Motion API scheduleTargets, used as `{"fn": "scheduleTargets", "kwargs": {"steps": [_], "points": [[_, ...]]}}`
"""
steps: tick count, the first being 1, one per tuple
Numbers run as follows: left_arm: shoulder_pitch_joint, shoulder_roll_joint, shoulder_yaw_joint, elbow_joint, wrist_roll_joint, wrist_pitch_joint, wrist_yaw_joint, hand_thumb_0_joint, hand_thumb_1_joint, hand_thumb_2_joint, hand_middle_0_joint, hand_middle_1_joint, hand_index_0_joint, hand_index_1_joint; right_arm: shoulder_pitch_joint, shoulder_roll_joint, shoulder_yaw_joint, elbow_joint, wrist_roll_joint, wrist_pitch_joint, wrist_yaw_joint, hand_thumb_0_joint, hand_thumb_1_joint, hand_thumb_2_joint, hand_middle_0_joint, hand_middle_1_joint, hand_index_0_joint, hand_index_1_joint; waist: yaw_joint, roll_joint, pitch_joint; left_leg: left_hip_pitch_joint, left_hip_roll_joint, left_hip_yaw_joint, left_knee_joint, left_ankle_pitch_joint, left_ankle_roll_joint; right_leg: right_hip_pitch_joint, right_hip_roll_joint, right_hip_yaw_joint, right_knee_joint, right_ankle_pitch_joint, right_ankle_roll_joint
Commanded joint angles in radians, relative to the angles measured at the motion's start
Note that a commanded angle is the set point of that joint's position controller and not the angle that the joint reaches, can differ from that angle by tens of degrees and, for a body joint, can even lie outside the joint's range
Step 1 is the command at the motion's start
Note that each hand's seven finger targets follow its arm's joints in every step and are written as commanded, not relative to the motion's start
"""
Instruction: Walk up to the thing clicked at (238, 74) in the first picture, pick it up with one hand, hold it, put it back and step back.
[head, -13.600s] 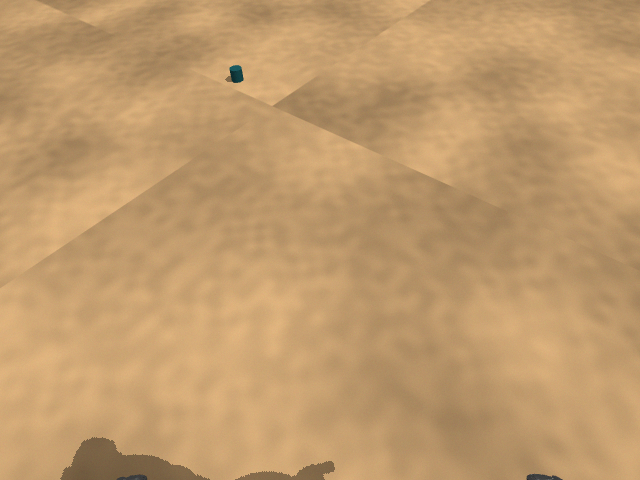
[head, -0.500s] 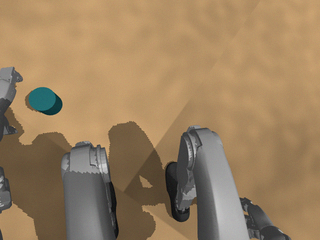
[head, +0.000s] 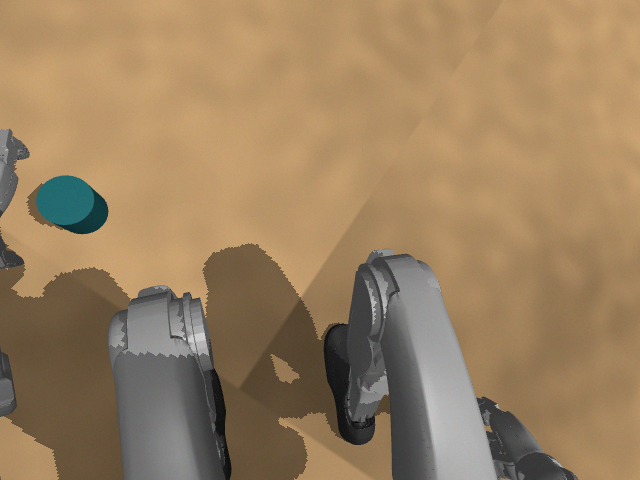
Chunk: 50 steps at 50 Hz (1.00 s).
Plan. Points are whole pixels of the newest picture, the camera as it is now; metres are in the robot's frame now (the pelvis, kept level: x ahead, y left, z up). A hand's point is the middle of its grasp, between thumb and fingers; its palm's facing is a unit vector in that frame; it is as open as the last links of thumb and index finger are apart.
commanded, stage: approach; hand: left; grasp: from above
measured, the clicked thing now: (75, 206) +0.47 +0.30 -0.29
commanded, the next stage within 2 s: rest palm in 0.52 s
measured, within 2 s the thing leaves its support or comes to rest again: neither
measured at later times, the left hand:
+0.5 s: hand (62, 169) +0.49 +0.28 -0.19, palm faces -0.37 -0.07 -0.93, open 13.9 cm
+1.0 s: hand (50, 227) +0.42 +0.31 -0.23, palm faces -0.43 -0.17 -0.89, open 13.9 cm
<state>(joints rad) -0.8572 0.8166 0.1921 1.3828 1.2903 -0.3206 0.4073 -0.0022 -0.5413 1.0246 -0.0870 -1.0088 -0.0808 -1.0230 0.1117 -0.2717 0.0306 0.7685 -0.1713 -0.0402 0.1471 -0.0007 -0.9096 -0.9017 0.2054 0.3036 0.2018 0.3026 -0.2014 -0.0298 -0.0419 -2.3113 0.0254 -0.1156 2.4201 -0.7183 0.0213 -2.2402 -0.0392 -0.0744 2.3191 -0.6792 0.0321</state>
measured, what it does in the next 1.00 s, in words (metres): stands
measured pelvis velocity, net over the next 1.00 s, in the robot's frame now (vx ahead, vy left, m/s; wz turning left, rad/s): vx -0.01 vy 0.00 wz -0.05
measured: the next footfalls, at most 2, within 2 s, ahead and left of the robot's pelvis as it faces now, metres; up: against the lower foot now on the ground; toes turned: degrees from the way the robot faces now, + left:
none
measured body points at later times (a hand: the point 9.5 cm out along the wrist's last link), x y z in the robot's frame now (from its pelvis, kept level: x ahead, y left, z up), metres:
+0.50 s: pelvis +0.00 +0.00 -0.01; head +0.25 +0.07 +0.35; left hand +0.50 +0.28 -0.14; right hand +0.02 -0.28 -0.10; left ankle +0.07 +0.12 -0.30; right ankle +0.10 -0.13 -0.30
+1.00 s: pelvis -0.01 +0.00 -0.03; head +0.24 +0.12 +0.33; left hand +0.44 +0.32 -0.18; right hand +0.08 -0.28 -0.10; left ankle +0.07 +0.12 -0.30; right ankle +0.10 -0.13 -0.30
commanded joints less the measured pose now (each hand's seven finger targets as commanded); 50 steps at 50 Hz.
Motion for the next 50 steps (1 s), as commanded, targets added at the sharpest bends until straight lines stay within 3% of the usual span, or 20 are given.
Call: {"fn": "scheduleTargets", "kwargs": {"steps": [1,3,6,10,12,15,17,21,24,28,30,31,33,34,37,39,40,43,48,50], "points": [[-0.278,0.287,0.027,-0.121,-0.013,0.002,0.035,0.0,-0.611,1.103,-0.109,-0.958,-0.047,-1.022,0.209,-0.262,-0.085,-0.009,0.008,0.0,-0.011,0.0,-0.905,-0.903,0.2,0.3,0.2,0.3,-0.001,0.309,-0.65,0.545,-0.028,0.061,-0.261,0.224,0.009,0.271,0.051,-0.069,-0.21,0.212,-0.057],[-0.296,0.303,0.033,-0.11,-0.011,0.0,0.042,0.0,-0.531,0.98,-0.053,-1.027,-0.063,-1.017,0.213,-0.264,-0.077,-0.008,0.005,-0.001,-0.011,0.0,-0.897,-0.893,0.2,0.3,0.2,0.3,-0.008,0.306,-0.653,0.538,-0.029,0.061,-0.252,0.23,0.01,0.278,0.051,-0.071,-0.205,0.218,-0.056],[-0.358,0.239,-0.024,-0.08,-0.001,-0.001,0.042,0.0,-0.532,0.983,-0.054,-1.03,-0.063,-1.02,0.227,-0.266,-0.068,-0.003,-0.001,-0.009,-0.007,0.0,-0.896,-0.893,0.2,0.3,0.2,0.3,-0.056,0.321,-0.602,0.538,-0.026,0.045,-0.26,0.207,0.009,0.233,0.051,-0.086,-0.201,0.2,-0.052],[-0.426,0.169,-0.086,-0.06,-0.003,0.007,0.057,0.0,-0.513,0.971,-0.051,-1.043,-0.071,-1.021,0.241,-0.275,-0.064,0.002,0.001,-0.022,-0.009,0.0,-0.895,-0.892,0.2,0.3,0.2,0.3,-0.093,0.334,-0.616,0.559,-0.021,0.031,-0.256,0.193,0.005,0.208,0.054,-0.099,-0.199,0.196,-0.048],[-0.471,0.172,-0.099,-0.038,0.004,0.019,0.07,0.0,-0.514,0.971,-0.053,-1.05,-0.074,-1.027,0.243,-0.281,-0.058,0.005,0.001,-0.03,-0.009,0.0,-0.896,-0.893,0.2,0.3,0.2,0.3,-0.1,0.356,-0.607,0.564,-0.02,0.03,-0.256,0.174,0.002,0.189,0.055,-0.102,-0.195,0.187,-0.053],[-0.476,0.238,-0.059,0.001,0.027,0.049,0.102,0.0,-0.515,0.976,-0.056,-1.049,-0.076,-1.028,0.255,-0.285,-0.043,-0.002,-0.001,-0.036,-0.009,0.0,-0.896,-0.893,0.2,0.3,0.2,0.3,-0.099,0.379,-0.614,0.551,-0.022,0.039,-0.246,0.201,0.002,0.218,0.055,-0.102,-0.186,0.212,-0.05],[-0.466,0.3,-0.015,0.005,0.043,0.079,0.12,0.0,-0.52,0.982,-0.058,-1.05,-0.075,-1.032,0.248,-0.288,-0.035,-0.014,0.0,-0.036,-0.006,0.0,-0.898,-0.893,0.2,0.3,0.2,0.3,-0.077,0.401,-0.642,0.567,-0.021,0.048,-0.246,0.232,0.0,0.232,0.056,-0.097,-0.172,0.236,-0.055],[-0.423,0.347,0.04,0.018,0.027,0.14,0.14,0.0,-0.513,0.965,-0.054,-1.051,-0.078,-1.025,0.234,-0.292,-0.02,-0.045,0.005,-0.035,-0.001,0.0,-0.898,-0.893,0.2,0.3,0.2,0.3,-0.064,0.416,-0.671,0.556,-0.023,0.059,-0.25,0.266,0.001,0.274,0.052,-0.089,-0.162,0.278,-0.059],[-0.381,0.349,0.026,0.048,0.015,0.178,0.113,0.0,-0.513,0.959,-0.053,-1.062,-0.081,-1.033,0.229,-0.291,-0.009,-0.059,0.02,-0.034,0.002,0.0,-0.899,-0.894,0.2,0.3,0.2,0.3,-0.058,0.397,-0.672,0.527,-0.024,0.067,-0.237,0.278,0.007,0.301,0.057,-0.085,-0.166,0.291,-0.065],[-0.268,0.379,0.037,0.037,-0.052,0.188,0.041,0.0,-0.501,0.942,-0.051,-1.073,-0.087,-1.034,0.223,-0.292,-0.008,-0.068,0.031,-0.035,0.007,0.0,-0.899,-0.894,0.2,0.3,0.2,0.3,-0.029,0.308,-0.638,0.409,-0.033,0.09,-0.213,0.251,0.028,0.391,0.059,-0.062,-0.188,0.275,-0.054],[-0.24,0.407,0.058,-0.038,-0.083,0.17,-0.01,0.0,-0.5,0.937,-0.049,-1.077,-0.088,-1.035,0.216,-0.286,-0.016,-0.085,0.029,-0.033,0.009,0.0,-0.899,-0.893,0.2,0.3,0.2,0.3,-0.012,0.27,-0.665,0.377,-0.033,0.098,-0.201,0.258,0.036,0.468,0.059,-0.051,-0.198,0.29,-0.045],[-0.219,0.438,0.092,-0.051,-0.089,0.157,-0.031,0.0,-0.504,0.945,-0.052,-1.079,-0.089,-1.04,0.227,-0.296,-0.025,-0.087,0.026,-0.028,0.007,0.0,-0.899,-0.894,0.2,0.3,0.2,0.3,-0.015,0.244,-0.678,0.371,-0.033,0.098,-0.195,0.267,0.038,0.496,0.056,-0.049,-0.205,0.303,-0.04],[-0.234,0.323,0.009,-0.041,-0.11,0.12,-0.083,0.0,-0.482,0.919,-0.042,-1.076,-0.083,-1.033,0.231,-0.277,-0.021,-0.067,0.021,-0.021,0.008,0.0,-0.897,-0.898,0.2,0.3,0.2,0.3,-0.046,0.211,-0.634,0.326,-0.032,0.089,-0.188,0.205,0.037,0.468,0.06,-0.049,-0.218,0.245,-0.04],[-0.262,0.287,-0.012,-0.054,-0.117,0.093,-0.097,0.0,-0.484,0.919,-0.042,-1.078,-0.083,-1.035,0.244,-0.274,-0.019,-0.048,0.012,-0.017,0.005,0.0,-0.897,-0.898,0.2,0.3,0.2,0.3,-0.071,0.188,-0.619,0.312,-0.032,0.08,-0.181,0.18,0.037,0.451,0.063,-0.056,-0.227,0.223,-0.038],[-0.318,0.287,-0.043,-0.063,-0.112,0.003,-0.124,0.0,-0.478,0.916,-0.043,-1.079,-0.088,-1.033,0.254,-0.286,-0.019,-0.036,0.008,-0.016,0.0,0.0,-0.897,-0.897,0.2,0.3,0.2,0.3,-0.1,0.164,-0.547,0.287,-0.032,0.061,-0.164,0.128,0.03,0.388,0.067,-0.066,-0.232,0.148,-0.043],[-0.344,0.24,-0.081,-0.053,-0.111,-0.072,-0.109,0.0,-0.474,0.915,-0.042,-1.066,-0.086,-1.02,0.249,-0.289,-0.012,-0.033,-0.004,-0.019,-0.005,0.0,-0.895,-0.896,0.2,0.3,0.2,0.3,-0.122,0.152,-0.523,0.313,-0.029,0.047,-0.15,0.095,0.02,0.353,0.072,-0.081,-0.24,0.103,-0.044],[-0.357,0.257,-0.085,-0.045,-0.102,-0.104,-0.096,0.0,-0.477,0.916,-0.042,-1.067,-0.087,-1.02,0.244,-0.295,-0.007,-0.029,-0.006,-0.021,-0.005,0.0,-0.896,-0.896,0.2,0.3,0.2,0.3,-0.12,0.177,-0.503,0.346,-0.028,0.046,-0.145,0.096,0.015,0.335,0.072,-0.08,-0.239,0.1,-0.047],[-0.336,0.299,-0.055,-0.012,-0.038,-0.176,-0.01,0.0,-0.465,0.907,-0.037,-1.055,-0.083,-1.006,0.211,-0.301,0.012,-0.024,-0.019,-0.013,-0.004,0.0,-0.894,-0.895,0.2,0.3,0.2,0.3,-0.094,0.261,-0.534,0.458,-0.022,0.031,-0.156,0.134,-0.004,0.304,0.076,-0.099,-0.2,0.132,-0.052],[-0.335,0.353,0.004,0.025,0.103,-0.166,0.199,0.0,-0.472,0.923,-0.035,-0.998,-0.065,-0.965,0.112,-0.322,0.012,-0.016,-0.051,-0.009,0.005,0.0,-0.887,-0.893,0.2,0.3,0.2,0.3,-0.078,0.45,-0.56,0.633,-0.002,-0.001,-0.198,0.261,-0.029,0.174,0.081,-0.154,-0.085,0.227,-0.057],[-0.366,0.303,-0.019,0.122,0.146,-0.115,0.266,0.0,-0.464,0.909,-0.033,-1.003,-0.068,-0.966,0.101,-0.32,0.011,-0.002,-0.075,-0.015,0.015,0.0,-0.887,-0.894,0.2,0.299,0.2,0.299,-0.115,0.477,-0.513,0.633,0.004,-0.012,-0.204,0.274,-0.046,0.11,0.077,-0.169,-0.059,0.236,-0.054]]}}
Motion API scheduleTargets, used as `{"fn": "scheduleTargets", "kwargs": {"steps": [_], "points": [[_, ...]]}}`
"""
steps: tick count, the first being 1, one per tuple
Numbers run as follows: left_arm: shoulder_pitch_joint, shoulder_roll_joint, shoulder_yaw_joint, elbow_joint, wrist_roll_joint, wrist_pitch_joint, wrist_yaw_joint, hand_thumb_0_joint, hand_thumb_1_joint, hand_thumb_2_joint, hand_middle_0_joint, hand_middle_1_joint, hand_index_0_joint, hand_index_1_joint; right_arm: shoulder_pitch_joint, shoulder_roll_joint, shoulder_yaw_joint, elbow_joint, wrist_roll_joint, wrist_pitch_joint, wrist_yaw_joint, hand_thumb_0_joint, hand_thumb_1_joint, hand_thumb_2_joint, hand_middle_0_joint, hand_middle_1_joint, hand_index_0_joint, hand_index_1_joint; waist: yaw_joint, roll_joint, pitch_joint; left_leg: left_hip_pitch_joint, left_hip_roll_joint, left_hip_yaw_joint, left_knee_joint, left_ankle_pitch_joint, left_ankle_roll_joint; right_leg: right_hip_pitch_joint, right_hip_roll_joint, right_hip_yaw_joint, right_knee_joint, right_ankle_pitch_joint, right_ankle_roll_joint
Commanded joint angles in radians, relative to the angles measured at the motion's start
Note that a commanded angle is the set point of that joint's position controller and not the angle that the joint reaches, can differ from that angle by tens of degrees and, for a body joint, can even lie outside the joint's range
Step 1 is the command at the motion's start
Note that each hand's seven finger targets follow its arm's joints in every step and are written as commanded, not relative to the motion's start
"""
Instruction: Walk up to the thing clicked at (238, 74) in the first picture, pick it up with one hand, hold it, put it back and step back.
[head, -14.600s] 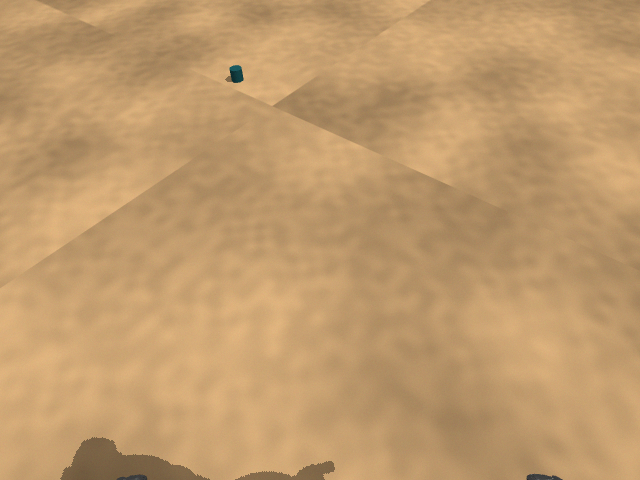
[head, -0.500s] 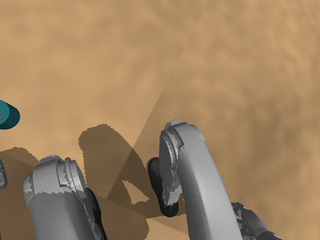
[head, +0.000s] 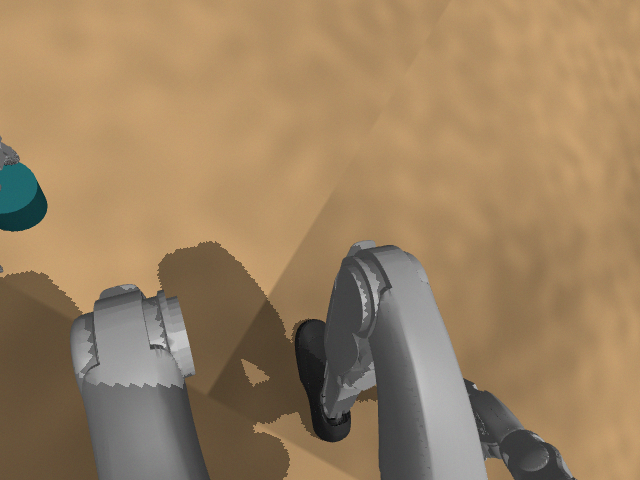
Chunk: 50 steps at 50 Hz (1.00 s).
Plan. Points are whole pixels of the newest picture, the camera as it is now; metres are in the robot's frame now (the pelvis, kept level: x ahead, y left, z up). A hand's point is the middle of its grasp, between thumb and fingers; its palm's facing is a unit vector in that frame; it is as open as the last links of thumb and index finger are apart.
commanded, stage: rest palm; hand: left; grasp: from above
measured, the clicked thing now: (8, 196) +0.46 +0.32 -0.26
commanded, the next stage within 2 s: close in 1.30 s
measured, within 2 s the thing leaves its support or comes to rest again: neither
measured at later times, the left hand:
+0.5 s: hand out of the picture +0.46 +0.33 -0.23, palm faces -0.49 -0.14 -0.86, open 14.2 cm
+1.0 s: hand (0, 206) +0.44 +0.32 -0.24, palm faces -0.39 -0.10 -0.91, open 14.1 cm
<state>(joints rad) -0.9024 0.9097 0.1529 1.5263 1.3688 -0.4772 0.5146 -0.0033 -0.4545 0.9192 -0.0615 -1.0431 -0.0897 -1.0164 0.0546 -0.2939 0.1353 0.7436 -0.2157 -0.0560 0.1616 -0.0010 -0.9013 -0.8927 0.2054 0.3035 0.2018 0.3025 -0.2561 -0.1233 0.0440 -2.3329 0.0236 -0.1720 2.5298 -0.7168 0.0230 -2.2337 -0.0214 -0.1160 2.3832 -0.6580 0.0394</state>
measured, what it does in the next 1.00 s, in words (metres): stands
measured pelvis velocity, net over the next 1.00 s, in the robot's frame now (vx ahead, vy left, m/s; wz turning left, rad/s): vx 0.00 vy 0.01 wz -0.06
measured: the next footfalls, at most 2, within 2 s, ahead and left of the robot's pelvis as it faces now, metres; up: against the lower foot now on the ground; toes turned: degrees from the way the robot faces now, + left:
none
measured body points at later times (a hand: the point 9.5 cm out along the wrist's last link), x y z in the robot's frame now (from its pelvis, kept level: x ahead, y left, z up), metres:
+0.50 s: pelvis +0.01 +0.00 -0.01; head +0.29 +0.08 +0.33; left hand +0.48 +0.33 -0.18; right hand +0.03 -0.26 -0.09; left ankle +0.07 +0.12 -0.27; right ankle +0.11 -0.13 -0.27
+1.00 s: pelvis +0.00 +0.01 -0.01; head +0.25 +0.14 +0.34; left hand +0.46 +0.32 -0.19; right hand +0.08 -0.27 -0.06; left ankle +0.07 +0.12 -0.27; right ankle +0.11 -0.13 -0.27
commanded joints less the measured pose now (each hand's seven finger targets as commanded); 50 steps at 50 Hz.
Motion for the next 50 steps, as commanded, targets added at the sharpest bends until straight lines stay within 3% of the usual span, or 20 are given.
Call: {"fn": "scheduleTargets", "kwargs": {"steps": [1,5,6,7,8,9,10,13,14,18,19,21,26,29,33,36,39,43,48,50], "points": [[-0.339,0.182,-0.004,0.006,0.074,0.07,0.185,0.0,-0.466,0.914,-0.034,-1.002,-0.067,-0.967,0.144,-0.295,-0.094,0.028,-0.038,-0.01,0.009,0.0,-0.888,-0.895,0.2,0.299,0.2,0.299,-0.075,0.585,-0.579,0.645,0.006,0.052,-0.307,0.252,-0.047,0.088,0.062,-0.131,-0.127,0.205,-0.061],[-0.377,0.198,-0.01,0.039,0.071,0.193,0.266,0.0,-0.494,0.923,-0.04,-1.013,-0.064,-0.987,0.131,-0.31,-0.091,0.042,-0.051,-0.037,0.034,0.0,-0.896,-0.898,0.2,0.299,0.199,0.299,-0.074,0.599,-0.57,0.57,-0.004,0.065,-0.307,0.187,-0.035,0.089,0.065,-0.12,-0.144,0.185,-0.056],[-0.399,0.199,-0.013,0.063,0.066,0.222,0.267,0.0,-0.497,0.922,-0.04,-1.006,-0.064,-0.979,0.14,-0.315,-0.093,0.04,-0.056,-0.049,0.042,0.0,-0.896,-0.898,0.2,0.299,0.199,0.299,-0.099,0.597,-0.559,0.572,-0.002,0.06,-0.3,0.181,-0.034,0.078,0.059,-0.121,-0.136,0.186,-0.048],[-0.412,0.197,-0.024,0.065,0.057,0.246,0.264,0.0,-0.501,0.924,-0.04,-1.012,-0.064,-0.986,0.138,-0.318,-0.087,0.039,-0.055,-0.057,0.048,0.0,-0.898,-0.899,0.2,0.299,0.199,0.299,-0.095,0.613,-0.561,0.564,-0.003,0.066,-0.295,0.18,-0.026,0.083,0.062,-0.117,-0.138,0.189,-0.047],[-0.423,0.194,-0.023,0.081,0.043,0.265,0.256,0.0,-0.498,0.918,-0.038,-1.015,-0.065,-0.985,0.148,-0.323,-0.086,0.034,-0.057,-0.071,0.059,0.0,-0.898,-0.898,0.2,0.299,0.199,0.299,-0.119,0.589,-0.558,0.557,0.0,0.06,-0.281,0.181,-0.021,0.094,0.056,-0.121,-0.133,0.197,-0.039],[-0.431,0.194,-0.023,0.087,0.022,0.282,0.249,0.0,-0.492,0.91,-0.037,-1.026,-0.07,-0.991,0.148,-0.322,-0.081,0.036,-0.052,-0.082,0.064,0.0,-0.898,-0.898,0.2,0.299,0.199,0.299,-0.107,0.571,-0.562,0.53,-0.002,0.058,-0.279,0.17,-0.017,0.1,0.058,-0.12,-0.136,0.193,-0.044],[-0.445,0.211,-0.01,0.089,0.005,0.294,0.231,0.0,-0.495,0.914,-0.038,-1.023,-0.069,-0.989,0.159,-0.329,-0.078,0.026,-0.047,-0.097,0.074,0.0,-0.899,-0.899,0.2,0.299,0.199,0.299,-0.125,0.554,-0.547,0.52,0.0,0.056,-0.263,0.163,-0.01,0.107,0.052,-0.121,-0.135,0.192,-0.037],[-0.442,0.322,0.08,0.071,-0.037,0.313,0.183,0.0,-0.497,0.915,-0.038,-1.026,-0.068,-0.993,0.191,-0.344,-0.071,-0.01,-0.038,-0.12,0.084,0.0,-0.899,-0.899,0.2,0.299,0.199,0.299,-0.106,0.535,-0.591,0.526,-0.001,0.045,-0.26,0.206,-0.006,0.16,0.043,-0.114,-0.126,0.223,-0.035],[-0.41,0.311,0.086,0.092,-0.048,0.318,0.155,0.0,-0.5,0.916,-0.037,-1.023,-0.066,-0.991,0.205,-0.332,-0.061,-0.012,-0.036,-0.123,0.088,0.0,-0.899,-0.899,0.2,0.299,0.199,0.299,-0.112,0.528,-0.588,0.523,-0.002,0.049,-0.253,0.228,-0.004,0.183,0.042,-0.112,-0.128,0.236,-0.033],[-0.317,0.293,0.073,0.112,-0.101,0.31,0.049,0.0,-0.528,0.934,-0.042,-1.034,-0.061,-1.014,0.229,-0.319,-0.044,-0.023,-0.036,-0.123,0.089,0.0,-0.904,-0.902,0.2,0.3,0.2,0.3,-0.108,0.475,-0.605,0.445,-0.014,0.075,-0.222,0.248,0.01,0.303,0.055,-0.096,-0.163,0.265,-0.043],[-0.287,0.331,0.098,0.079,-0.113,0.301,0.03,0.0,-0.524,0.93,-0.041,-1.039,-0.062,-1.016,0.249,-0.324,-0.043,-0.02,-0.035,-0.116,0.085,0.0,-0.904,-0.902,0.2,0.3,0.199,0.3,-0.093,0.474,-0.64,0.467,-0.014,0.069,-0.237,0.284,0.009,0.335,0.057,-0.1,-0.17,0.286,-0.042],[-0.269,0.357,0.09,0.034,-0.121,0.279,-0.011,0.0,-0.539,0.944,-0.045,-1.03,-0.058,-1.015,0.255,-0.337,-0.043,-0.03,-0.031,-0.107,0.079,0.0,-0.903,-0.902,0.2,0.3,0.2,0.3,-0.086,0.47,-0.669,0.463,-0.013,0.079,-0.219,0.321,0.006,0.387,0.062,-0.088,-0.173,0.324,-0.049],[-0.247,0.398,0.106,-0.04,-0.135,0.176,-0.048,0.0,-0.556,0.968,-0.048,-0.994,-0.045,-0.995,0.294,-0.341,-0.011,-0.033,-0.029,-0.078,0.069,0.0,-0.899,-0.901,0.2,0.3,0.2,0.3,-0.096,0.396,-0.67,0.407,-0.007,0.078,-0.178,0.345,0.01,0.485,0.068,-0.081,-0.192,0.37,-0.044],[-0.23,0.403,0.121,-0.047,-0.13,0.105,-0.021,0.0,-0.541,0.959,-0.044,-0.983,-0.045,-0.981,0.291,-0.346,-0.014,-0.026,-0.039,-0.063,0.058,0.0,-0.895,-0.9,0.2,0.3,0.2,0.3,-0.082,0.414,-0.668,0.435,-0.003,0.072,-0.189,0.318,0.003,0.491,0.073,-0.088,-0.201,0.336,-0.045],[-0.293,0.375,0.055,-0.012,-0.078,0.057,0.045,0.0,-0.512,0.945,-0.041,-0.98,-0.05,-0.969,0.247,-0.334,0.013,-0.028,-0.053,-0.061,0.058,0.0,-0.89,-0.899,0.2,0.3,0.2,0.3,-0.104,0.453,-0.578,0.452,0.002,0.067,-0.205,0.202,-0.004,0.373,0.085,-0.108,-0.205,0.227,-0.05],[-0.272,0.407,0.06,0.019,-0.021,0.063,0.122,0.0,-0.505,0.939,-0.04,-0.976,-0.052,-0.962,0.21,-0.352,0.019,-0.028,-0.063,-0.069,0.047,0.0,-0.889,-0.897,0.2,0.3,0.2,0.3,-0.094,0.493,-0.534,0.462,0.005,0.064,-0.235,0.152,-0.014,0.313,0.091,-0.121,-0.205,0.174,-0.058],[-0.297,0.345,0.007,0.048,0.016,0.106,0.185,0.0,-0.502,0.938,-0.041,-0.989,-0.055,-0.973,0.181,-0.353,0.012,-0.017,-0.079,-0.086,0.047,0.0,-0.89,-0.898,0.2,0.3,0.2,0.3,-0.107,0.501,-0.509,0.464,0.007,0.061,-0.242,0.141,-0.018,0.253,0.094,-0.13,-0.194,0.16,-0.061],[-0.334,0.27,-0.027,0.106,-0.002,0.175,0.239,0.0,-0.52,0.952,-0.046,-0.997,-0.054,-0.987,0.165,-0.361,-0.002,0.012,-0.085,-0.126,0.063,0.0,-0.895,-0.9,0.2,0.3,0.2,0.3,-0.131,0.493,-0.491,0.468,0.012,0.032,-0.252,0.16,-0.023,0.197,0.094,-0.149,-0.179,0.184,-0.058],[-0.395,0.238,-0.067,0.142,-0.023,0.246,0.233,0.0,-0.5,0.929,-0.042,-1.021,-0.064,-0.997,0.157,-0.377,0.0,0.013,-0.069,-0.172,0.091,0.0,-0.895,-0.9,0.2,0.3,0.2,0.3,-0.151,0.546,-0.471,0.493,0.016,0.008,-0.267,0.155,-0.025,0.167,0.08,-0.155,-0.15,0.2,-0.051],[-0.423,0.305,-0.013,0.114,-0.035,0.26,0.222,0.0,-0.494,0.922,-0.042,-1.03,-0.068,-1.002,0.148,-0.393,0.0,-0.017,-0.063,-0.189,0.1,0.0,-0.895,-0.901,0.2,0.3,0.199,0.3,-0.146,0.549,-0.476,0.503,0.015,0.001,-0.267,0.158,-0.024,0.169,0.069,-0.156,-0.138,0.201,-0.045]]}}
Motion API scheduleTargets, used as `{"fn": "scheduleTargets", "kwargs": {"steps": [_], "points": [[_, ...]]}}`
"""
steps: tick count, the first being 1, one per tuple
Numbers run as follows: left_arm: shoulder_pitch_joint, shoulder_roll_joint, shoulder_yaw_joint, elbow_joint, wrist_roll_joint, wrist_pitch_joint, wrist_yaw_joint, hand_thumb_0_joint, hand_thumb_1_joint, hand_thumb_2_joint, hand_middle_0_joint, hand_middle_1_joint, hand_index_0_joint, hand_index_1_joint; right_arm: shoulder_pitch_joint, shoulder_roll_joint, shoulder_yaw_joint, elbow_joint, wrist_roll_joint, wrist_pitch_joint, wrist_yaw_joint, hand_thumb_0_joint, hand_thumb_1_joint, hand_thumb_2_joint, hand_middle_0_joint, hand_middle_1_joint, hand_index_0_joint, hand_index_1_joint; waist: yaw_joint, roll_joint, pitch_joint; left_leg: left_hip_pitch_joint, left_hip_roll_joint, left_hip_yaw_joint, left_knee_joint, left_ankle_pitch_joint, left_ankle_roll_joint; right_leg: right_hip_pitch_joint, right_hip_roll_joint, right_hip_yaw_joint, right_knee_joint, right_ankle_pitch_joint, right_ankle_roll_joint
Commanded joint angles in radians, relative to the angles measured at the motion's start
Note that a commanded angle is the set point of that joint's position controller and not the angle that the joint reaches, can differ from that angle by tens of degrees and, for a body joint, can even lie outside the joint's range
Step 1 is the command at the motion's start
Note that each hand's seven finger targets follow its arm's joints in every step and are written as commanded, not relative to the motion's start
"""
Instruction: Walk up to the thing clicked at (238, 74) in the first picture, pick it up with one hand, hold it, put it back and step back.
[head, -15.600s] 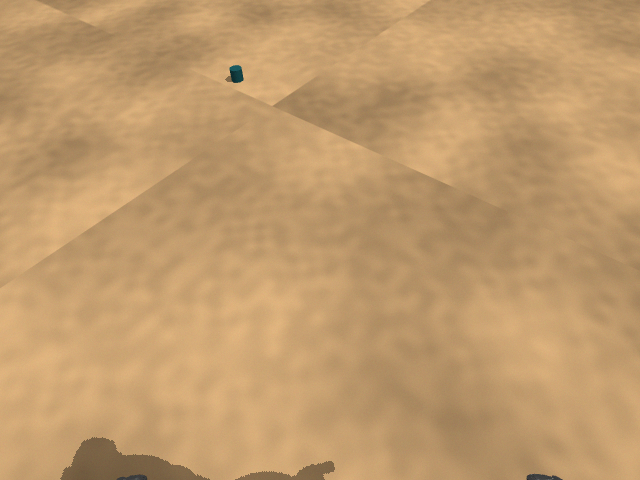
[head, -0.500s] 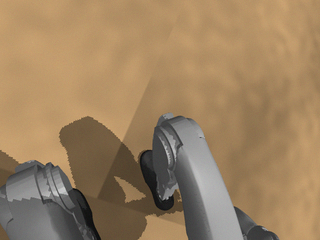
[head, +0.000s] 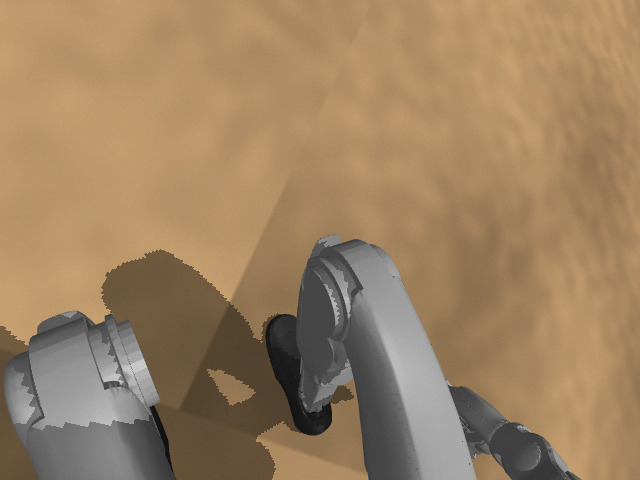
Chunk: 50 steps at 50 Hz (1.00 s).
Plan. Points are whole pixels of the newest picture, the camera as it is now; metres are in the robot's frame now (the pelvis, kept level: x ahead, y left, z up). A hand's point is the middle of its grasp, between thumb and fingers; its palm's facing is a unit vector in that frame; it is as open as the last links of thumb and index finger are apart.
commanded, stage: rest palm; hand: left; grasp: from above
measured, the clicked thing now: out of the picture +0.44 +0.34 -0.26
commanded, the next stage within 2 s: close in 0.30 s
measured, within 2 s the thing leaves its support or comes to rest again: neither
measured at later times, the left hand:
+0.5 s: hand out of the picture +0.43 +0.33 -0.24, palm faces -0.43 -0.19 -0.88, open 13.8 cm
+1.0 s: hand out of the picture +0.43 +0.35 -0.24, palm faces -0.44 -0.18 -0.88, open 13.5 cm
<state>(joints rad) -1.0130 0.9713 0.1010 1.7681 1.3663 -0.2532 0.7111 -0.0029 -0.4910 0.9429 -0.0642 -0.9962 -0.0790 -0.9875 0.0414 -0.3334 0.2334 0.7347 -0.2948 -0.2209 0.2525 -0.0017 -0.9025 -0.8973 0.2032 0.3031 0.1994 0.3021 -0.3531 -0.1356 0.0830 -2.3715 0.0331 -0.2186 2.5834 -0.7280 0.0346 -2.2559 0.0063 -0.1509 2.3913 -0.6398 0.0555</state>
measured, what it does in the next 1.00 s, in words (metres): stands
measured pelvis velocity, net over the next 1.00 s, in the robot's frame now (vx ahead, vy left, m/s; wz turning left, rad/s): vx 0.00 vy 0.00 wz -0.01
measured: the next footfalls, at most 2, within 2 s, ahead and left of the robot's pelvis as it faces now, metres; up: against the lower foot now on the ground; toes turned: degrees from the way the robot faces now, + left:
none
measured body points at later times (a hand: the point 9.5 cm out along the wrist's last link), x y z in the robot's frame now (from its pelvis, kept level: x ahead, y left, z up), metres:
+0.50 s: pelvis +0.00 -0.01 +0.00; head +0.27 +0.12 +0.34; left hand +0.45 +0.33 -0.19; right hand +0.05 -0.25 -0.06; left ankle +0.06 +0.12 -0.26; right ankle +0.12 -0.13 -0.26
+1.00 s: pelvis +0.00 +0.00 +0.00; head +0.27 +0.13 +0.33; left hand +0.45 +0.35 -0.19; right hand +0.07 -0.26 -0.05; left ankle +0.06 +0.12 -0.26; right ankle +0.12 -0.13 -0.26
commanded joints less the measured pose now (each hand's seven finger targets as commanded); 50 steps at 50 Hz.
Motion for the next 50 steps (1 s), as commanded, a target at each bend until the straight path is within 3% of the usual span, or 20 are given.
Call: {"fn": "scheduleTargets", "kwargs": {"steps": [1,2,4,11,12,15,19,20,22,23,27,32,34,35,37,38,41,45,46,50], "points": [[-0.306,0.254,0.05,-0.118,-0.039,0.043,0.018,0.0,-0.498,0.932,-0.044,-1.034,-0.068,-1.009,0.167,-0.355,-0.094,-0.018,0.019,-0.026,0.011,0.0,-0.897,-0.901,0.2,0.3,0.199,0.3,-0.045,0.571,-0.521,0.555,0.006,0.044,-0.327,0.188,-0.037,0.202,0.038,-0.12,-0.146,0.194,-0.059],[-0.29,0.28,0.083,-0.103,-0.042,0.048,0.012,0.0,-0.502,0.945,-0.048,-1.039,-0.066,-1.019,0.183,-0.353,-0.093,-0.008,0.016,-0.025,0.013,0.0,-0.898,-0.902,0.2,0.3,0.199,0.3,-0.047,0.577,-0.54,0.563,0.007,0.045,-0.325,0.199,-0.036,0.223,0.04,-0.119,-0.146,0.203,-0.059],[-0.277,0.234,0.071,-0.093,-0.049,0.045,-0.022,0.0,-0.496,0.921,-0.041,-1.045,-0.067,-1.017,0.182,-0.344,-0.092,-0.017,0.011,-0.037,0.025,0.0,-0.898,-0.902,0.2,0.3,0.199,0.3,-0.072,0.579,-0.527,0.565,0.004,0.046,-0.311,0.214,-0.038,0.227,0.033,-0.121,-0.13,0.216,-0.055],[-0.226,0.294,0.084,-0.157,-0.091,0.017,-0.096,0.0,-0.516,0.948,-0.052,-1.076,-0.07,-1.056,0.226,-0.327,-0.068,-0.018,0.019,-0.029,0.025,0.0,-0.906,-0.906,0.2,0.3,0.199,0.3,-0.049,0.575,-0.611,0.559,0.001,0.081,-0.273,0.317,-0.03,0.382,0.051,-0.103,-0.171,0.3,-0.061],[-0.216,0.276,0.071,-0.145,-0.096,0.009,-0.105,0.0,-0.52,0.978,-0.057,-1.076,-0.068,-1.063,0.227,-0.313,-0.053,-0.025,0.018,-0.027,0.027,0.0,-0.905,-0.905,0.2,0.3,0.199,0.3,-0.058,0.533,-0.6,0.535,0.0,0.084,-0.254,0.323,-0.026,0.397,0.05,-0.103,-0.169,0.314,-0.061],[-0.189,0.29,0.08,-0.145,-0.109,-0.027,-0.117,0.0,-0.501,1.005,-0.061,-1.087,-0.072,-1.074,0.251,-0.318,-0.046,-0.026,0.021,-0.009,0.025,0.0,-0.9,-0.903,0.2,0.3,0.199,0.3,-0.062,0.49,-0.587,0.509,-0.001,0.085,-0.253,0.324,-0.02,0.42,0.056,-0.104,-0.183,0.316,-0.06],[-0.154,0.332,0.107,-0.146,-0.103,-0.07,-0.099,0.0,-0.5,0.995,-0.057,-1.068,-0.065,-1.058,0.253,-0.328,-0.034,-0.034,0.019,0.006,0.016,0.0,-0.898,-0.902,0.2,0.3,0.2,0.3,-0.041,0.476,-0.598,0.503,0.001,0.08,-0.255,0.31,-0.019,0.443,0.06,-0.109,-0.194,0.305,-0.059],[-0.156,0.342,0.097,-0.144,-0.091,-0.08,-0.091,0.0,-0.492,1.024,-0.064,-1.081,-0.07,-1.073,0.241,-0.322,-0.029,-0.041,0.022,0.009,0.015,0.0,-0.897,-0.902,0.2,0.3,0.2,0.3,-0.037,0.479,-0.593,0.489,0.004,0.083,-0.253,0.29,-0.018,0.448,0.064,-0.1,-0.194,0.293,-0.062],[-0.164,0.349,0.091,-0.149,-0.066,-0.085,-0.074,0.0,-0.473,0.948,-0.048,-1.049,-0.069,-1.027,0.243,-0.338,-0.037,-0.046,0.016,0.011,0.012,0.0,-0.889,-0.897,0.2,0.3,0.2,0.3,-0.043,0.494,-0.593,0.513,0.006,0.085,-0.252,0.289,-0.022,0.431,0.067,-0.102,-0.185,0.29,-0.062],[-0.177,0.375,0.117,-0.157,-0.066,-0.092,-0.056,0.0,-0.468,0.946,-0.053,-1.046,-0.074,-1.023,0.227,-0.331,-0.028,-0.045,0.016,0.013,0.009,0.0,-0.889,-0.897,0.2,0.3,0.2,0.3,-0.031,0.497,-0.586,0.492,0.008,0.079,-0.255,0.271,-0.021,0.42,0.068,-0.108,-0.187,0.271,-0.064],[-0.193,0.314,0.053,-0.124,-0.045,-0.073,-0.015,0.0,-0.45,0.929,-0.054,-1.055,-0.081,-1.026,0.195,-0.345,-0.038,-0.04,0.004,0.001,-0.001,0.0,-0.888,-0.897,0.2,0.299,0.2,0.299,-0.048,0.513,-0.526,0.492,0.009,0.069,-0.277,0.192,-0.029,0.334,0.071,-0.123,-0.184,0.195,-0.069],[-0.235,0.313,0.028,-0.12,-0.04,-0.023,0.014,0.0,-0.436,0.908,-0.054,-1.055,-0.089,-1.018,0.201,-0.357,-0.041,-0.032,0.004,-0.023,-0.007,0.0,-0.888,-0.897,0.2,0.3,0.2,0.3,-0.053,0.529,-0.488,0.47,0.009,0.067,-0.308,0.129,-0.031,0.296,0.067,-0.119,-0.202,0.147,-0.072],[-0.247,0.294,0.023,-0.122,-0.06,-0.007,0.013,0.0,-0.426,0.901,-0.059,-1.05,-0.095,-1.011,0.195,-0.362,-0.049,-0.023,0.011,-0.032,-0.005,0.0,-0.887,-0.896,0.2,0.3,0.2,0.3,-0.053,0.523,-0.497,0.483,0.014,0.051,-0.318,0.135,-0.036,0.285,0.063,-0.126,-0.195,0.154,-0.071],[-0.258,0.322,0.047,-0.131,-0.06,-0.002,0.014,0.0,-0.424,0.903,-0.058,-1.055,-0.096,-1.015,0.189,-0.372,-0.051,-0.037,0.01,-0.035,-0.003,0.0,-0.887,-0.896,0.2,0.3,0.2,0.3,-0.055,0.543,-0.52,0.515,0.016,0.045,-0.323,0.154,-0.038,0.296,0.063,-0.126,-0.194,0.173,-0.072],[-0.251,0.299,0.044,-0.101,-0.064,0.015,-0.003,0.0,-0.414,0.894,-0.058,-1.061,-0.1,-1.017,0.192,-0.369,-0.051,-0.041,0.014,-0.045,0.006,0.0,-0.887,-0.896,0.2,0.3,0.2,0.3,-0.061,0.535,-0.513,0.51,0.017,0.042,-0.301,0.178,-0.036,0.29,0.06,-0.126,-0.174,0.201,-0.069],[-0.242,0.311,0.065,-0.075,-0.066,0.019,-0.008,0.0,-0.406,0.895,-0.063,-1.059,-0.105,-1.015,0.201,-0.369,-0.048,-0.033,0.013,-0.047,0.009,0.0,-0.887,-0.897,0.2,0.3,0.2,0.3,-0.063,0.523,-0.498,0.501,0.014,0.039,-0.304,0.182,-0.036,0.285,0.055,-0.131,-0.167,0.201,-0.067],[-0.243,0.317,0.072,-0.07,-0.079,0.021,-0.036,0.0,-0.409,0.896,-0.065,-1.062,-0.103,-1.021,0.204,-0.355,-0.034,-0.031,0.016,-0.047,0.012,0.0,-0.888,-0.898,0.2,0.3,0.2,0.3,-0.065,0.519,-0.499,0.493,0.012,0.046,-0.298,0.211,-0.032,0.311,0.058,-0.125,-0.18,0.221,-0.065],[-0.232,0.29,0.042,-0.08,-0.089,0.011,-0.078,0.0,-0.395,0.87,-0.062,-1.094,-0.114,-1.039,0.192,-0.361,-0.041,-0.036,0.017,-0.048,0.009,0.0,-0.892,-0.9,0.2,0.3,0.2,0.3,-0.065,0.54,-0.494,0.505,0.009,0.054,-0.296,0.214,-0.036,0.318,0.057,-0.121,-0.178,0.224,-0.067],[-0.228,0.289,0.038,-0.093,-0.09,0.004,-0.087,0.0,-0.38,0.862,-0.062,-1.101,-0.12,-1.04,0.193,-0.343,-0.025,-0.042,0.017,-0.049,0.013,0.0,-0.89,-0.899,0.2,0.3,0.2,0.3,-0.066,0.537,-0.501,0.522,0.012,0.05,-0.291,0.229,-0.038,0.332,0.056,-0.127,-0.173,0.235,-0.065],[-0.222,0.296,0.028,-0.143,-0.085,-0.03,-0.091,0.0,-0.317,0.867,-0.099,-1.129,-0.165,-1.06,0.204,-0.35,-0.028,-0.048,0.012,-0.037,0.015,0.0,-0.893,-0.9,0.2,0.3,0.2,0.3,-0.069,0.573,-0.546,0.568,0.013,0.049,-0.289,0.263,-0.042,0.361,0.058,-0.132,-0.171,0.264,-0.065]]}}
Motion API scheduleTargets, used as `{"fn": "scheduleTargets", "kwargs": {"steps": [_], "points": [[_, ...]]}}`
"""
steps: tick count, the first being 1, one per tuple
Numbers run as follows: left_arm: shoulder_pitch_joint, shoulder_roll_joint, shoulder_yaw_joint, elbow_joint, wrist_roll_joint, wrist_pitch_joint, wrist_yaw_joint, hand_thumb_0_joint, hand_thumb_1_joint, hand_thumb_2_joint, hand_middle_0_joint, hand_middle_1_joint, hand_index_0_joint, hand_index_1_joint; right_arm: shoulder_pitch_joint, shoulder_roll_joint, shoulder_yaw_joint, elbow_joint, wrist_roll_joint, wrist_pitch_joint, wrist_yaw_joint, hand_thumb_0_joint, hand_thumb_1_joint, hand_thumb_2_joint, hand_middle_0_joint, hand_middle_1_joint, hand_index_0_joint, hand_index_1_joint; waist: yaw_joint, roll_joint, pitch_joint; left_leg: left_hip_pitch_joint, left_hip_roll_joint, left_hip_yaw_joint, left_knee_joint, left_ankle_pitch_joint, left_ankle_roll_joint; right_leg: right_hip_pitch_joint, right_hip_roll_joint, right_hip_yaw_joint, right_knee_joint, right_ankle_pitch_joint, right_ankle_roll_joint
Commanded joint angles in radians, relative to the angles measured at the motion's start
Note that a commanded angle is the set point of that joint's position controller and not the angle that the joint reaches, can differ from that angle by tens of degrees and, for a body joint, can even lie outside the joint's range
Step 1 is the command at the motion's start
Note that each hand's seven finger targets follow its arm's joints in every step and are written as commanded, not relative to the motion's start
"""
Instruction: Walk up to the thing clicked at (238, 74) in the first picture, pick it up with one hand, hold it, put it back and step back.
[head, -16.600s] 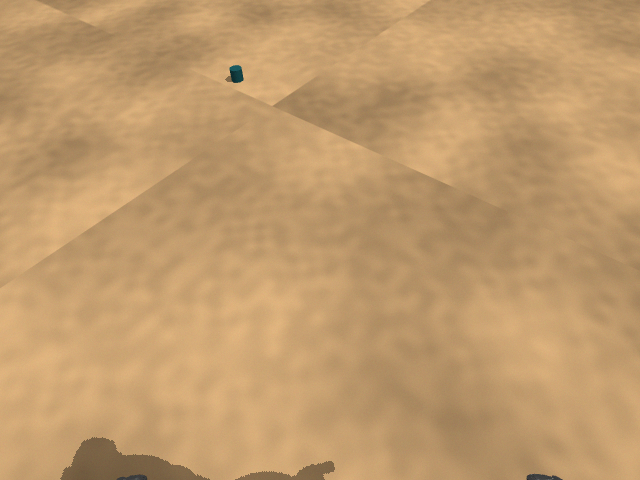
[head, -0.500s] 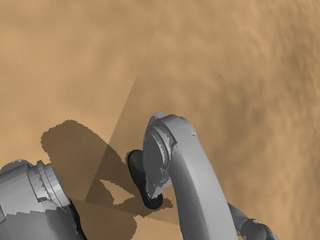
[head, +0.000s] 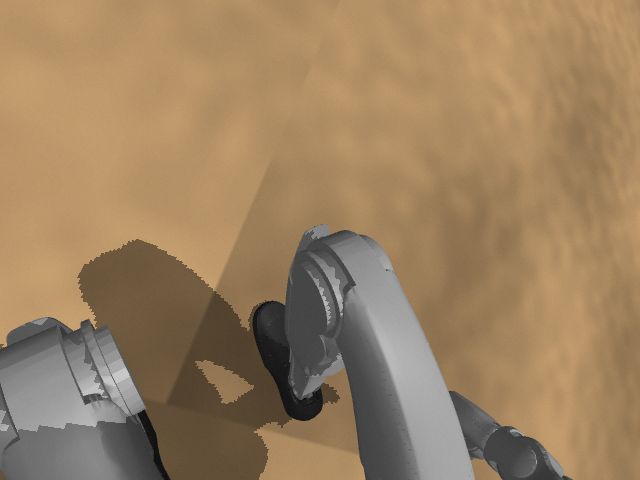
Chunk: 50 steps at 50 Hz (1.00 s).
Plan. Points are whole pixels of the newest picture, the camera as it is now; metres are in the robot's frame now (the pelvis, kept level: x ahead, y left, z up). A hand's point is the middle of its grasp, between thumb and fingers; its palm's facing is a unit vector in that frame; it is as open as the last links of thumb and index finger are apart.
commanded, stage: close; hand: left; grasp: from above
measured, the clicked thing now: out of the picture +0.44 +0.35 -0.26
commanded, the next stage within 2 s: settle in 0.96 s
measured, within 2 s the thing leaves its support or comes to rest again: leaves its support in 1.38 s
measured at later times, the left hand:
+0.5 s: hand out of the picture +0.43 +0.34 -0.24, palm faces -0.41 -0.16 -0.90, open 11.4 cm
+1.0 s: hand out of the picture +0.43 +0.35 -0.24, palm faces -0.41 -0.17 -0.89, open 10.0 cm
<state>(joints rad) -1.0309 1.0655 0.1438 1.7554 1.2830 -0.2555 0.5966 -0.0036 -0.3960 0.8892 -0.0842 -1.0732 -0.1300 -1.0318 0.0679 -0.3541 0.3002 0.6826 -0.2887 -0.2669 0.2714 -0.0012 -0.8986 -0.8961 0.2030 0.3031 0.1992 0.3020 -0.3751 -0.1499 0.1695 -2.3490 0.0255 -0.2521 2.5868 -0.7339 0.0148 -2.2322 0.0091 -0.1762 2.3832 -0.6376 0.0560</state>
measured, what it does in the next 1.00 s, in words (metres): stands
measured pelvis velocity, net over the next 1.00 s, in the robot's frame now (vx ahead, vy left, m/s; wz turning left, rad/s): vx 0.00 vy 0.00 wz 0.00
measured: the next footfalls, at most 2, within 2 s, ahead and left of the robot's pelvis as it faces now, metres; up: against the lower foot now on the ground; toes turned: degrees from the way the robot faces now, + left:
none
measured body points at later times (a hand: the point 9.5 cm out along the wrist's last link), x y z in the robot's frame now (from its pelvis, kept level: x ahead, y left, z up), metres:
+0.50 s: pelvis +0.00 +0.00 +0.00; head +0.26 +0.13 +0.34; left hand +0.44 +0.35 -0.19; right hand +0.06 -0.26 -0.05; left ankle +0.06 +0.12 -0.26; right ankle +0.12 -0.12 -0.26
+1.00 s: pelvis +0.00 +0.00 +0.00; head +0.26 +0.13 +0.34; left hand +0.44 +0.35 -0.18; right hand +0.07 -0.25 -0.05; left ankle +0.06 +0.12 -0.26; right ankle +0.12 -0.12 -0.26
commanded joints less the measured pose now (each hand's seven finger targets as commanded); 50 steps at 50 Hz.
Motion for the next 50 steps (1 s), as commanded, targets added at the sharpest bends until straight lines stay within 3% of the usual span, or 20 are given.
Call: {"fn": "scheduleTargets", "kwargs": {"steps": [1,6,9,13,17,20,21,27,30,32,36,37,38,41,46,50], "points": [[-0.196,0.179,-0.026,-0.128,-0.012,-0.034,0.022,0.0,-0.297,0.87,-0.114,-1.126,-0.18,-1.057,0.176,-0.322,-0.091,0.001,0.006,0.009,0.0,0.0,-0.892,-0.899,0.2,0.3,0.2,0.3,-0.048,0.545,-0.62,0.521,0.021,0.083,-0.286,0.27,-0.019,0.352,0.056,-0.108,-0.166,0.265,-0.062],[-0.198,0.216,0.008,-0.14,-0.004,-0.059,0.052,0.0,-0.258,0.866,-0.123,-1.135,-0.196,-1.058,0.2,-0.336,-0.09,0.01,0.005,0.016,-0.001,0.0,-0.89,-0.897,0.2,0.3,0.2,0.3,-0.047,0.547,-0.623,0.513,0.019,0.089,-0.283,0.293,-0.014,0.354,0.062,-0.108,-0.177,0.28,-0.063],[-0.202,0.213,-0.002,-0.126,0.021,-0.058,0.074,0.0,-0.225,0.846,-0.13,-1.147,-0.213,-1.06,0.177,-0.333,-0.088,0.0,0.005,0.011,-0.001,0.0,-0.89,-0.897,0.2,0.299,0.2,0.299,-0.042,0.527,-0.599,0.498,0.02,0.085,-0.281,0.248,-0.016,0.328,0.059,-0.108,-0.171,0.245,-0.064],[-0.198,0.204,-0.007,-0.1,0.025,-0.04,0.1,0.0,-0.165,0.843,-0.164,-1.166,-0.255,-1.071,0.173,-0.345,-0.095,-0.006,0.001,0.004,-0.002,0.0,-0.89,-0.897,0.2,0.299,0.2,0.299,-0.05,0.512,-0.58,0.472,0.019,0.089,-0.29,0.208,-0.011,0.315,0.063,-0.108,-0.184,0.212,-0.065],[-0.221,0.245,0.01,-0.116,0.018,-0.017,0.108,0.0,-0.117,0.824,-0.204,-1.155,-0.296,-1.059,0.187,-0.352,-0.101,-0.002,0.006,0.0,-0.012,0.0,-0.893,-0.898,0.2,0.299,0.2,0.299,-0.047,0.498,-0.598,0.454,0.021,0.097,-0.291,0.188,-0.004,0.342,0.067,-0.093,-0.211,0.197,-0.065],[-0.231,0.212,-0.014,-0.107,0.004,-0.005,0.1,0.0,-0.079,0.819,-0.224,-1.157,-0.32,-1.057,0.185,-0.351,-0.104,-0.005,0.012,-0.008,-0.012,0.0,-0.892,-0.898,0.2,0.299,0.2,0.299,-0.053,0.504,-0.591,0.455,0.022,0.098,-0.287,0.18,-0.006,0.342,0.062,-0.084,-0.207,0.194,-0.065],[-0.244,0.245,0.016,-0.12,-0.003,-0.005,0.104,0.0,-0.057,0.827,-0.242,-1.158,-0.337,-1.059,0.195,-0.352,-0.104,0.01,0.012,-0.007,-0.015,0.0,-0.893,-0.898,0.2,0.299,0.2,0.299,-0.046,0.503,-0.608,0.457,0.022,0.089,-0.295,0.192,-0.007,0.34,0.062,-0.094,-0.207,0.198,-0.065],[-0.225,0.243,0.008,-0.102,-0.01,-0.005,0.068,0.0,0.015,0.781,-0.287,-1.138,-0.389,-1.031,0.177,-0.346,-0.096,-0.002,0.023,-0.011,-0.017,0.0,-0.892,-0.898,0.2,0.299,0.2,0.299,-0.043,0.498,-0.579,0.449,0.02,0.092,-0.288,0.182,-0.005,0.323,0.057,-0.093,-0.196,0.191,-0.063],[-0.221,0.27,0.018,-0.112,-0.002,-0.013,0.064,0.0,0.07,0.786,-0.325,-1.146,-0.43,-1.036,0.18,-0.342,-0.094,0.001,0.024,-0.003,-0.022,0.0,-0.892,-0.898,0.2,0.299,0.199,0.299,-0.033,0.504,-0.589,0.446,0.02,0.098,-0.299,0.182,-0.007,0.349,0.059,-0.086,-0.204,0.188,-0.067],[-0.2,0.24,0.007,-0.095,0.0,-0.016,0.056,0.0,0.105,0.769,-0.342,-1.148,-0.454,-1.032,0.175,-0.346,-0.103,0.0,0.021,-0.003,-0.022,0.0,-0.893,-0.899,0.2,0.299,0.199,0.299,-0.033,0.511,-0.58,0.459,0.019,0.092,-0.301,0.188,-0.011,0.322,0.057,-0.094,-0.187,0.192,-0.069],[-0.199,0.232,0.001,-0.113,0.003,-0.029,0.054,0.0,0.184,0.726,-0.384,-1.13,-0.507,-1.002,0.176,-0.352,-0.11,-0.009,0.017,0.004,-0.02,0.0,-0.891,-0.897,0.2,0.299,0.199,0.299,-0.034,0.511,-0.59,0.46,0.019,0.095,-0.3,0.191,-0.009,0.332,0.064,-0.093,-0.198,0.198,-0.068],[-0.216,0.256,0.016,-0.13,0.005,-0.032,0.059,0.0,0.198,0.738,-0.405,-1.133,-0.524,-1.009,0.188,-0.354,-0.106,-0.004,0.019,0.004,-0.022,0.0,-0.893,-0.898,0.2,0.299,0.199,0.299,-0.034,0.518,-0.602,0.465,0.017,0.096,-0.296,0.211,-0.008,0.337,0.061,-0.096,-0.196,0.215,-0.067],[-0.202,0.237,0.001,-0.1,0.014,-0.03,0.057,0.0,0.235,0.726,-0.418,-1.142,-0.546,-1.009,0.183,-0.345,-0.1,-0.004,0.018,0.003,-0.018,0.0,-0.892,-0.897,0.2,0.299,0.199,0.299,-0.039,0.51,-0.588,0.472,0.018,0.09,-0.296,0.206,-0.011,0.323,0.053,-0.096,-0.183,0.208,-0.067],[-0.183,0.235,0.011,-0.076,0.013,-0.036,0.066,0.0,0.321,0.764,-0.492,-1.147,-0.613,-1.021,0.189,-0.342,-0.096,0.001,0.012,0.009,-0.02,0.0,-0.893,-0.898,0.2,0.299,0.199,0.299,-0.042,0.491,-0.582,0.452,0.018,0.091,-0.298,0.204,-0.007,0.327,0.062,-0.101,-0.196,0.205,-0.066],[-0.21,0.228,-0.016,-0.095,0.02,-0.032,0.069,0.0,0.45,0.822,-0.609,-1.164,-0.722,-1.046,0.175,-0.355,-0.108,-0.011,0.012,0.002,-0.025,0.0,-0.896,-0.899,0.2,0.299,0.199,0.299,-0.042,0.502,-0.567,0.462,0.018,0.092,-0.308,0.161,-0.011,0.309,0.058,-0.095,-0.198,0.172,-0.067],[-0.206,0.199,-0.02,-0.08,0.019,-0.023,0.072,0.0,0.516,0.872,-0.675,-1.159,-0.776,-1.054,0.194,-0.338,-0.096,-0.001,0.007,0.005,-0.02,0.0,-0.897,-0.899,0.2,0.299,0.199,0.299,-0.054,0.497,-0.585,0.471,0.019,0.086,-0.297,0.208,-0.011,0.323,0.058,-0.099,-0.191,0.213,-0.065]]}}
